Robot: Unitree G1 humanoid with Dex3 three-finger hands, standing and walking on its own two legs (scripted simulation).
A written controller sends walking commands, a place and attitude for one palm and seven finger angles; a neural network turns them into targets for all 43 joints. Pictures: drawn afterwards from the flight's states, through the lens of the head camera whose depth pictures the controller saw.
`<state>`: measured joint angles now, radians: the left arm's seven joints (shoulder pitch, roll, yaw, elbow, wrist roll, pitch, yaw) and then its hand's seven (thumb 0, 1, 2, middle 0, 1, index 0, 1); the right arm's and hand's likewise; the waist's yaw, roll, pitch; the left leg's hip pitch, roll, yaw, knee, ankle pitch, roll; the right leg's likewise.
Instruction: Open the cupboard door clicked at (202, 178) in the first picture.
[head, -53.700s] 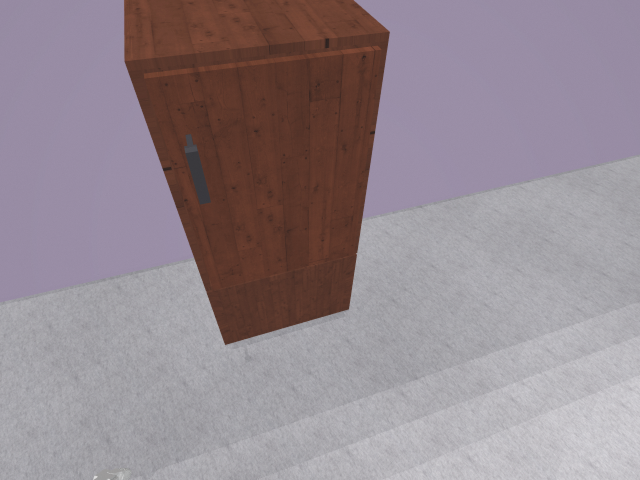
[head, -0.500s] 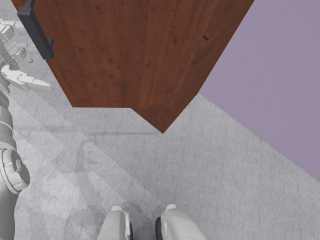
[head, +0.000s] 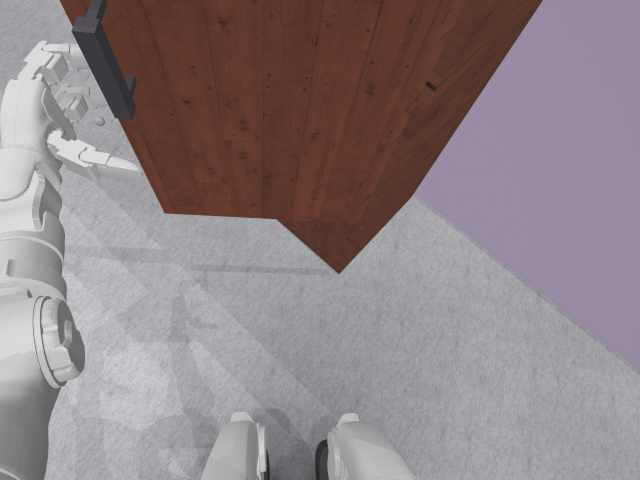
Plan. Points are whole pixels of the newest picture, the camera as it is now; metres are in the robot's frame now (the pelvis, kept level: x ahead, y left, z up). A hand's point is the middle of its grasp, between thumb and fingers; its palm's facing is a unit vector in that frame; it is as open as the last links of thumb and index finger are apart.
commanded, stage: slide the fingers in behind the handle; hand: left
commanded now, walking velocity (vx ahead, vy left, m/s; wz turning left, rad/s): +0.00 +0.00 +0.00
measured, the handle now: (112, 61) +0.58 +0.22 +0.09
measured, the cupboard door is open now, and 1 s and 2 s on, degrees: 42 43 43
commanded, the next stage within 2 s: move the hooked fingers beside the handle in 0.52 s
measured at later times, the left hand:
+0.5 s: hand (101, 126) +0.51 +0.22 +0.07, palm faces +0.00 -1.00 -0.01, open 14.5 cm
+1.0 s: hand (100, 124) +0.51 +0.23 +0.07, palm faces -0.01 -1.00 -0.01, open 14.2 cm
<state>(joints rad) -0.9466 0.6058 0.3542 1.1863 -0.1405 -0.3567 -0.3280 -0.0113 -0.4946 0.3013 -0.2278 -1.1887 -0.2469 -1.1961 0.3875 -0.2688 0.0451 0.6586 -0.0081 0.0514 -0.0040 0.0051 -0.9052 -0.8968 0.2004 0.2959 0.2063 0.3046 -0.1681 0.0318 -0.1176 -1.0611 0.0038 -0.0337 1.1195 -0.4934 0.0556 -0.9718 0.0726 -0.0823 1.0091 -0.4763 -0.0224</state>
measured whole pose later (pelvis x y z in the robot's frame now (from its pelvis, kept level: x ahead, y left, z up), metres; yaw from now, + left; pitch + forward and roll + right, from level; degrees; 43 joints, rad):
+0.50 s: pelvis +0.01 +0.01 +0.01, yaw +1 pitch +24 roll -6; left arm -0.90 0.55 0.31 1.16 -0.16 -0.38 -0.29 -0.01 -0.49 0.30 -0.17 -1.17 -0.19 -1.17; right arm 0.37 -0.26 0.03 0.67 -0.01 0.05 0.01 0.01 -0.91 -0.90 0.20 0.30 0.21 0.30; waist -0.15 0.04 -0.13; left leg -1.02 -0.01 -0.04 1.10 -0.49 0.06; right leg -0.93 0.06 -0.09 0.98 -0.48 -0.01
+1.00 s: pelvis +0.00 +0.01 +0.00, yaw +0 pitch +24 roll -6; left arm -0.94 0.57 0.34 1.20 -0.13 -0.38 -0.31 -0.01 -0.49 0.30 -0.21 -1.19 -0.24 -1.19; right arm 0.39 -0.26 0.04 0.68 -0.02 0.04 0.00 0.01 -0.91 -0.90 0.20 0.30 0.21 0.30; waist -0.17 0.04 -0.12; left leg -1.05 -0.01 -0.03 1.11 -0.49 0.07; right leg -0.95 0.06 -0.08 0.99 -0.47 -0.01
